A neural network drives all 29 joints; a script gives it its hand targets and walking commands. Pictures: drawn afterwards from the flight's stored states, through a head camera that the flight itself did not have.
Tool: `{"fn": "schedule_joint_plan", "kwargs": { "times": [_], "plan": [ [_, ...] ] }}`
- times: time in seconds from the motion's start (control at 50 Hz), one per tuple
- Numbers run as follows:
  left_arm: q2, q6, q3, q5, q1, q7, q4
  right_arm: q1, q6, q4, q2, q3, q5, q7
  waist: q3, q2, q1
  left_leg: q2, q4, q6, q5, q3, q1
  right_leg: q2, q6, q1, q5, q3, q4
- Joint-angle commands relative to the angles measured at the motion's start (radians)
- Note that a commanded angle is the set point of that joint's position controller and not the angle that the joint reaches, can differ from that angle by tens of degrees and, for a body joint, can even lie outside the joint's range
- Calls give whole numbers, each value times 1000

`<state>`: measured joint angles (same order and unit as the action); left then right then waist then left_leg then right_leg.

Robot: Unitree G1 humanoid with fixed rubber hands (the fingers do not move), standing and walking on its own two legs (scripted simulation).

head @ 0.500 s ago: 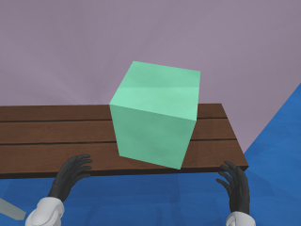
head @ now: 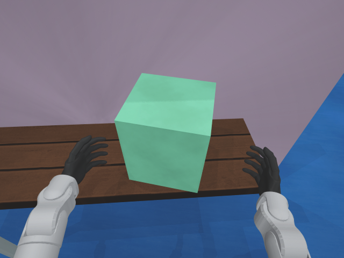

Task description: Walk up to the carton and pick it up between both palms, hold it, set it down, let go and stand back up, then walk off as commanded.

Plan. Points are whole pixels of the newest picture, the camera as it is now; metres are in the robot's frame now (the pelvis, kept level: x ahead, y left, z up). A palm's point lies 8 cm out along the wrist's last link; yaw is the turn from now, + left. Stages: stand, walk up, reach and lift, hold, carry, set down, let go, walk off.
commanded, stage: reach and lift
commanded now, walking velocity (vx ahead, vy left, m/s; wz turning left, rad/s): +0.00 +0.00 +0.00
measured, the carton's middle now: (170, 134) +0.43 +0.02 +0.03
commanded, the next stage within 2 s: none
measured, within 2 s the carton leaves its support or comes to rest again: neither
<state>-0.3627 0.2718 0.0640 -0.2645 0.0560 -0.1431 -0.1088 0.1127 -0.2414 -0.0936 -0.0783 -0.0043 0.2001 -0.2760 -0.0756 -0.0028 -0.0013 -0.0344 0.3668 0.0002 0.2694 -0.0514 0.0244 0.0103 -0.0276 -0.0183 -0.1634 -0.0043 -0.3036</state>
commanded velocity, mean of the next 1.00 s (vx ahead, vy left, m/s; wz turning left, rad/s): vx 0.00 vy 0.00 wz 0.00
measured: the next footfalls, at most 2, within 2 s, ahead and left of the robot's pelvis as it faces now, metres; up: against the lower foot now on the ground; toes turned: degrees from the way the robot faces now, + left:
none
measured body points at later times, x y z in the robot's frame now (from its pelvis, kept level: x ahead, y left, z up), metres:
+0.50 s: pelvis -0.01 +0.01 +0.00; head -0.03 +0.03 +0.45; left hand +0.37 +0.22 +0.13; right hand +0.31 -0.20 +0.12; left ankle -0.03 +0.11 -0.75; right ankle +0.01 -0.14 -0.75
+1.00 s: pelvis -0.01 +0.00 +0.00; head -0.02 +0.02 +0.45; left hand +0.43 +0.20 +0.19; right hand +0.37 -0.20 +0.17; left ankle -0.03 +0.11 -0.75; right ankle +0.01 -0.14 -0.75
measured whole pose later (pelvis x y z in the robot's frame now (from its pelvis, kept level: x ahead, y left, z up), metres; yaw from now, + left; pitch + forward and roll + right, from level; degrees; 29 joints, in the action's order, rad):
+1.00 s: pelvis -0.01 +0.00 +0.00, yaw +2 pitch -1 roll -1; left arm -0.45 0.43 0.04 -0.24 0.85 -0.11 -0.72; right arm -0.69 -0.38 0.52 -0.17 0.06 0.30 -0.25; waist 0.01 -0.03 0.13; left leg -0.02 0.38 0.01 0.23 -0.03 -0.13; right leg 0.02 -0.03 -0.14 -0.12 -0.02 -0.29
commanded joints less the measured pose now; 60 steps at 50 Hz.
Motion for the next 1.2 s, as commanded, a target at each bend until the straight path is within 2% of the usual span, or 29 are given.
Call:
{"fn": "schedule_joint_plan", "kwargs": {
  "times": [0.0,0.14,0.28,0.5,0.74,0.94,0.98,1.0,1.1,1.18],
  "plan": [
    [-143,24,77,10,253,-11,117,-191,-24,-146,-39,11,7,-9,136,21,11,15,-82,-29,-213,-27,-149,2,36,172,258,29,-9],
    [-159,80,96,25,399,-17,107,-322,-70,-130,-66,28,21,-20,191,42,35,20,-80,-25,-227,-33,-145,2,26,182,305,22,-25],
    [-160,152,99,39,520,-17,45,-455,-107,-43,-108,45,55,-19,219,52,52,23,-66,-30,-293,-29,-126,-18,31,170,341,10,-24],
    [-167,196,74,40,765,6,-111,-724,-132,128,-161,81,84,8,282,57,72,27,-66,-29,-271,-19,-151,-37,46,142,276,-9,-18],
    [-210,165,44,36,1045,24,-317,-1003,-127,330,-187,90,88,26,361,56,101,36,-63,-19,-223,-6,-176,-38,36,130,261,-23,-22],
    [-226,124,0,21,1212,30,-501,-1169,-113,498,-196,87,98,25,435,48,149,44,-52,-19,-249,10,-185,-40,20,135,354,-35,-28],
    [-225,117,-3,24,1222,30,-532,-1193,-104,518,-198,78,110,23,462,49,151,48,-39,-21,-286,11,-177,-41,15,143,404,-36,-35],
    [-230,116,0,28,1235,30,-552,-1216,-102,516,-200,64,115,23,462,47,136,49,-41,-21,-299,10,-175,-42,12,150,423,-36,-37],
    [-248,90,-24,18,1344,32,-642,-1309,-94,603,-204,69,123,17,475,49,156,54,-41,-21,-293,9,-187,-41,8,145,446,-40,-38],
    [-256,64,-41,12,1383,37,-703,-1353,-85,655,-199,55,133,16,510,59,150,54,-34,-23,-312,12,-182,-42,8,136,468,-40,-38]
  ]
}}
